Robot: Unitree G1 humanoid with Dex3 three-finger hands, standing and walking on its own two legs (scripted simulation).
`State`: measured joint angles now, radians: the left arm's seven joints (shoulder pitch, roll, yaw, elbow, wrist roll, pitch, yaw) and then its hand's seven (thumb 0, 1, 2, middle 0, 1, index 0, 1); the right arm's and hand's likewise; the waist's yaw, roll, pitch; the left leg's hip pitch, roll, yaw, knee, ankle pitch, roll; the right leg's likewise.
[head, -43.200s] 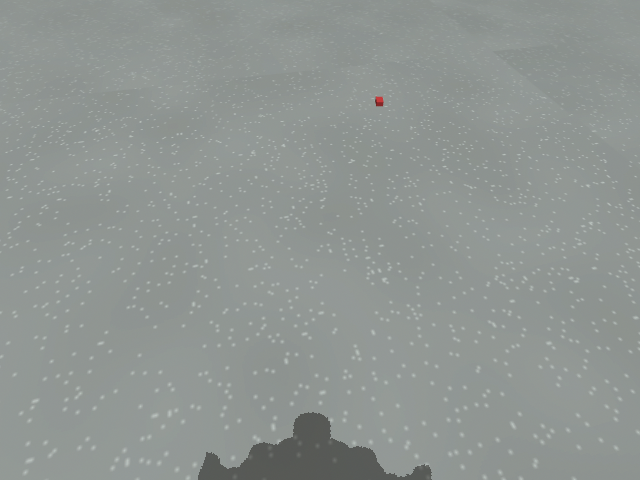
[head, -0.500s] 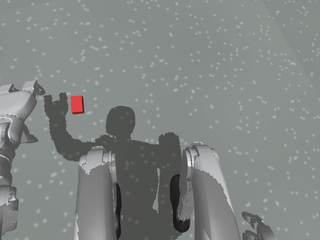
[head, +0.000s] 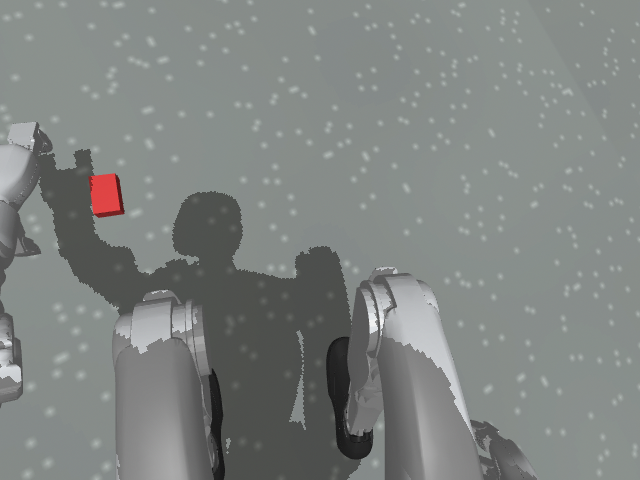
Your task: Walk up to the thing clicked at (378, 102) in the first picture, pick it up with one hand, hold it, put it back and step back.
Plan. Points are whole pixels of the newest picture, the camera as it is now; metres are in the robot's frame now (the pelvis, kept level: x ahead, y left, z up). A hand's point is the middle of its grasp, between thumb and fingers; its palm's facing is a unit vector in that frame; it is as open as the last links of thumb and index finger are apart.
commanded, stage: rise first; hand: left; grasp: from above
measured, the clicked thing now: (106, 195) +0.51 +0.29 -0.34
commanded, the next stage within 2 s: approach in 0.56 s
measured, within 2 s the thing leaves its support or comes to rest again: neither
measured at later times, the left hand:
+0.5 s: hand (36, 202) +0.45 +0.33 -0.19, palm faces -0.44 -0.09 -0.89, open 14.2 cm
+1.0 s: hand (91, 178) +0.50 +0.27 -0.22, palm faces -0.40 -0.08 -0.91, open 14.3 cm
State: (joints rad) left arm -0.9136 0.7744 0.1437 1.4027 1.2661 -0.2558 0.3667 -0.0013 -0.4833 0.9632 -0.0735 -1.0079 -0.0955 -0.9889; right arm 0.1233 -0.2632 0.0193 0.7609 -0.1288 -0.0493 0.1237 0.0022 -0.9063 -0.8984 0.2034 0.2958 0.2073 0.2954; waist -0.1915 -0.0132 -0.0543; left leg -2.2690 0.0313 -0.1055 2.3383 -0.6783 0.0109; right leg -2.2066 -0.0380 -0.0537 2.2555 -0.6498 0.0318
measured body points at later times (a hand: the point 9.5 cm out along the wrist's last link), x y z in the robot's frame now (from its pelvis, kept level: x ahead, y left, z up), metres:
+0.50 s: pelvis +0.01 +0.00 -0.02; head +0.26 +0.07 +0.35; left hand +0.47 +0.33 -0.14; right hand +0.06 -0.28 -0.12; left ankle +0.08 +0.12 -0.32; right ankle +0.11 -0.13 -0.32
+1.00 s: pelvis +0.00 +0.00 -0.03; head +0.27 +0.08 +0.32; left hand +0.51 +0.28 -0.17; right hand +0.03 -0.28 -0.12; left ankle +0.08 +0.12 -0.32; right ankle +0.11 -0.13 -0.32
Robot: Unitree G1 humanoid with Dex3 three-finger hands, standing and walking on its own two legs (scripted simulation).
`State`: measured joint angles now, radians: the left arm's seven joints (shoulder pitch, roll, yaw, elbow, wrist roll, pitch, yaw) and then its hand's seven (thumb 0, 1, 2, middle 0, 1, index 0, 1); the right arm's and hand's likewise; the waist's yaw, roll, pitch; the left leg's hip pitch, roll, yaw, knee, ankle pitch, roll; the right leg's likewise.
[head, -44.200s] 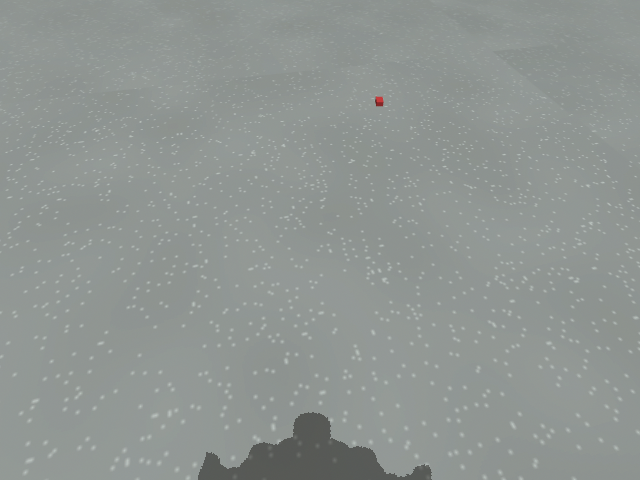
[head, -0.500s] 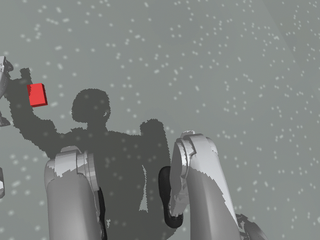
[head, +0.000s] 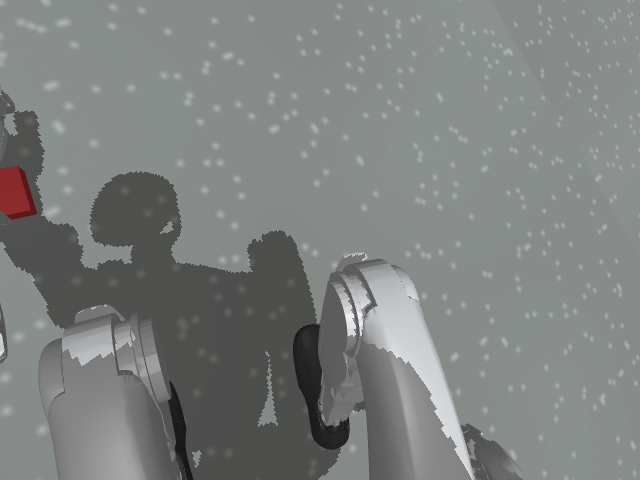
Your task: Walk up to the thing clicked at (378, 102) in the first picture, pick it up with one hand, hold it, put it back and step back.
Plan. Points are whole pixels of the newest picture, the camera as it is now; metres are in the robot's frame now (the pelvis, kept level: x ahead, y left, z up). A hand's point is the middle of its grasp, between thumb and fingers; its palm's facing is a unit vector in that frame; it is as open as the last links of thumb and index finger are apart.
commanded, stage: approach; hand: left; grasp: from above
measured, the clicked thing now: (10, 193) +0.49 +0.31 -0.30
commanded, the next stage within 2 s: rest palm in 0.44 s
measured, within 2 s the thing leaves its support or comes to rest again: neither
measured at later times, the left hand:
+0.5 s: hand out of the picture +0.43 +0.30 -0.20, palm faces -0.46 -0.14 -0.88, open 14.1 cm
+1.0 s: hand (7, 202) +0.46 +0.29 -0.23, palm faces -0.50 -0.13 -0.86, open 14.2 cm
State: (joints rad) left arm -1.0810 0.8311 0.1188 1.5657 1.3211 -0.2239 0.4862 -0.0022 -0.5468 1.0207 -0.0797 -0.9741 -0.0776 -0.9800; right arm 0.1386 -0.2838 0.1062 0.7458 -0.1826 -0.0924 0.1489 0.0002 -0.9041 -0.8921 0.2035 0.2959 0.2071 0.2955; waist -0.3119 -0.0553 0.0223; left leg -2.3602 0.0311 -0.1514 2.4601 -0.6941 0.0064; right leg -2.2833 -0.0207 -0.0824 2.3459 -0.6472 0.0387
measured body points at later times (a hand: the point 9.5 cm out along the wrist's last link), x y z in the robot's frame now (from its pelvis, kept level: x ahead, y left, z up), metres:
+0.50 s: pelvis +0.00 +0.00 +0.00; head +0.26 +0.08 +0.36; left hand +0.45 +0.31 -0.15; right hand +0.04 -0.27 -0.09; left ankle +0.07 +0.13 -0.28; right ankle +0.11 -0.13 -0.28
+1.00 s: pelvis +0.00 +0.00 +0.00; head +0.27 +0.10 +0.34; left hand +0.48 +0.29 -0.18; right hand +0.03 -0.26 -0.08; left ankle +0.07 +0.13 -0.28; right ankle +0.11 -0.13 -0.28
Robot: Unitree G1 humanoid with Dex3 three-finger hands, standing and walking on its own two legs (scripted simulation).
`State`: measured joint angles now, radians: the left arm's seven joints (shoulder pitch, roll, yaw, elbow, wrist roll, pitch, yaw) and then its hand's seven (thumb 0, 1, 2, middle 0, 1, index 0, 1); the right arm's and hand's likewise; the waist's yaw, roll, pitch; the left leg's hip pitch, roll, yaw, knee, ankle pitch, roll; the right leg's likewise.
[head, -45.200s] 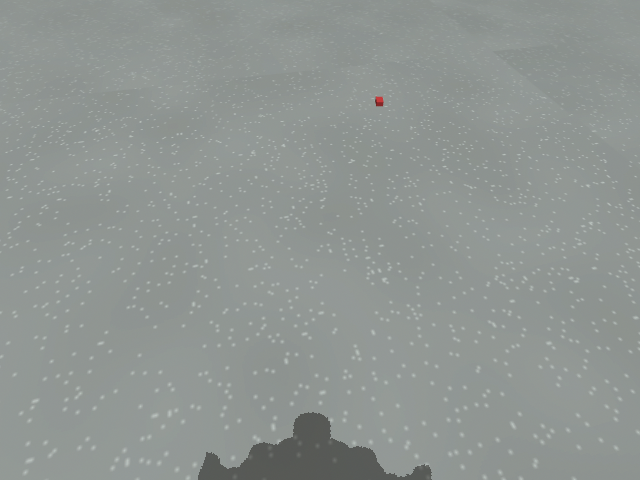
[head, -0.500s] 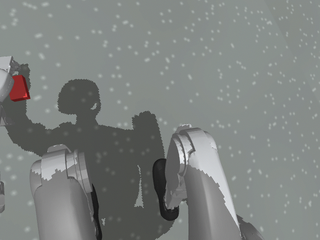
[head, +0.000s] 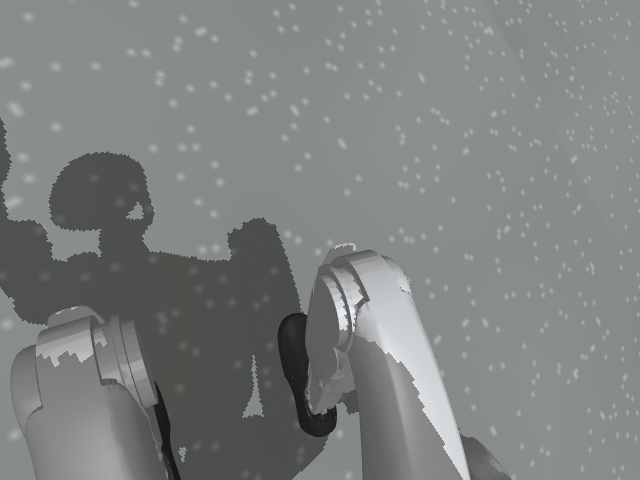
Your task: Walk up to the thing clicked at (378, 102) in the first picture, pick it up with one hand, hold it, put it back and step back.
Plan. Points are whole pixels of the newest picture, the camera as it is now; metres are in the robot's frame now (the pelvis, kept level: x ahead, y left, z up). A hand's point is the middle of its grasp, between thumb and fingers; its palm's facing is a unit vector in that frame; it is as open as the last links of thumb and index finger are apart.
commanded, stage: rest palm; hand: left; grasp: from above
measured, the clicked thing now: out of the picture +0.49 +0.32 -0.30
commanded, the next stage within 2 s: close in 1.18 s
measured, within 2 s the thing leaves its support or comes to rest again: neither
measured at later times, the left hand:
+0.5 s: hand out of the picture +0.47 +0.31 -0.24, palm faces -0.48 -0.17 -0.86, open 14.3 cm
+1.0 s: hand out of the picture +0.48 +0.30 -0.26, palm faces -0.41 -0.14 -0.90, open 14.3 cm
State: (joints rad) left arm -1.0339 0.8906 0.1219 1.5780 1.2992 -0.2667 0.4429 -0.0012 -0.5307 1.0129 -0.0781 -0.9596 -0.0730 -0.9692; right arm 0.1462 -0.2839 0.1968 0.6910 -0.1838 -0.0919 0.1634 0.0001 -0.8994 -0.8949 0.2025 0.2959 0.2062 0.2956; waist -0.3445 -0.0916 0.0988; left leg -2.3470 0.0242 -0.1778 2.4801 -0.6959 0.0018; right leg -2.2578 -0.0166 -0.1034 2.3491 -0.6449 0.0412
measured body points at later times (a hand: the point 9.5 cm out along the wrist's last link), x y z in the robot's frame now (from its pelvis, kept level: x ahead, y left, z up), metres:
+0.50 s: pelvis +0.00 +0.00 -0.01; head +0.29 +0.10 +0.32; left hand +0.49 +0.32 -0.19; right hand +0.03 -0.26 -0.08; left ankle +0.07 +0.13 -0.28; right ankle +0.11 -0.13 -0.28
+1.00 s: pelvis +0.00 +0.01 -0.02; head +0.29 +0.12 +0.31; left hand +0.50 +0.30 -0.21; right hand +0.03 -0.25 -0.07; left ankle +0.07 +0.13 -0.28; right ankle +0.11 -0.13 -0.28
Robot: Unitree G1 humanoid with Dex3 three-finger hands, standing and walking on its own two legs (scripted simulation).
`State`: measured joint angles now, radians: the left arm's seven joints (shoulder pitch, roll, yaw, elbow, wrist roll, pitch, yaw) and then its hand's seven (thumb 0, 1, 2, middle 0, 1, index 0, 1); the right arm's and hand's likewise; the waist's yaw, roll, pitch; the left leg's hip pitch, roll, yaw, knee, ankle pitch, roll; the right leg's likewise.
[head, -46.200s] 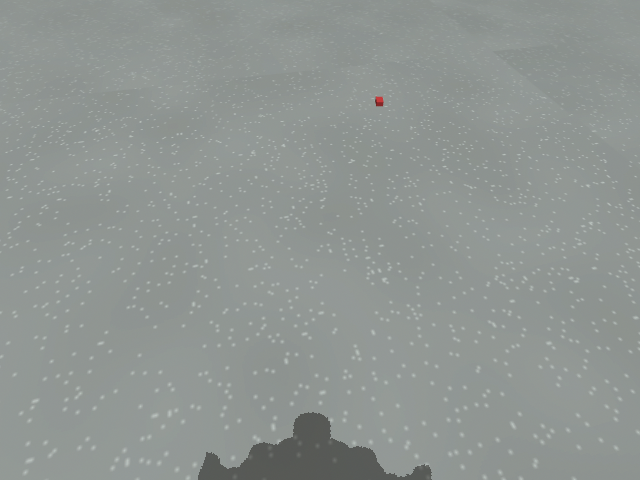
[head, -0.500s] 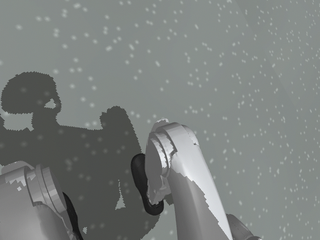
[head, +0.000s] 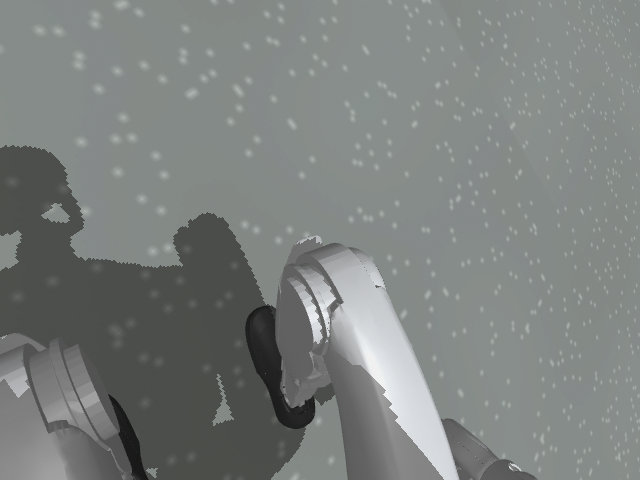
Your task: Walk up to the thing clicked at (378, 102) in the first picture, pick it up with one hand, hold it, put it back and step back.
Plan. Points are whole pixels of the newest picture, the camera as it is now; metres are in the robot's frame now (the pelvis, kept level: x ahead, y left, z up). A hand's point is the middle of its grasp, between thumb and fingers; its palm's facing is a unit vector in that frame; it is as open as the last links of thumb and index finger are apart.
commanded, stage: rest palm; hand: left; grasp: from above
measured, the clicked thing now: out of the picture +0.46 +0.35 -0.29
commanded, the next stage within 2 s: close in 0.18 s
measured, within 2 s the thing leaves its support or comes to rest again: neither
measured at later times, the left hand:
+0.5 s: hand out of the picture +0.45 +0.33 -0.25, palm faces -0.40 -0.17 -0.90, open 13.8 cm
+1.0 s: hand out of the picture +0.45 +0.33 -0.26, palm faces -0.44 -0.18 -0.88, open 12.9 cm
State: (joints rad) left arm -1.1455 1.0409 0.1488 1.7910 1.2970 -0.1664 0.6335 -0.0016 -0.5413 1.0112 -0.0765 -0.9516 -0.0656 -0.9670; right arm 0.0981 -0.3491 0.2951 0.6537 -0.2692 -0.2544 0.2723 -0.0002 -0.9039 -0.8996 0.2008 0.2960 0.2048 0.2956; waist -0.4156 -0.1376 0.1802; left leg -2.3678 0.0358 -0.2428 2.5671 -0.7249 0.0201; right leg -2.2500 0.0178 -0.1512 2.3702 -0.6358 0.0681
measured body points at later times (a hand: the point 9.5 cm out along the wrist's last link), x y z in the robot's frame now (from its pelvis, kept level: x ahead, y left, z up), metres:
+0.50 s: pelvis +0.00 +0.00 +0.00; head +0.28 +0.13 +0.32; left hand +0.47 +0.33 -0.20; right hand +0.05 -0.25 -0.05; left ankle +0.06 +0.12 -0.27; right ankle +0.12 -0.13 -0.27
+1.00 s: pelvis +0.00 +0.00 +0.01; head +0.29 +0.14 +0.32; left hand +0.47 +0.34 -0.21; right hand +0.05 -0.25 -0.04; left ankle +0.06 +0.12 -0.27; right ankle +0.12 -0.13 -0.27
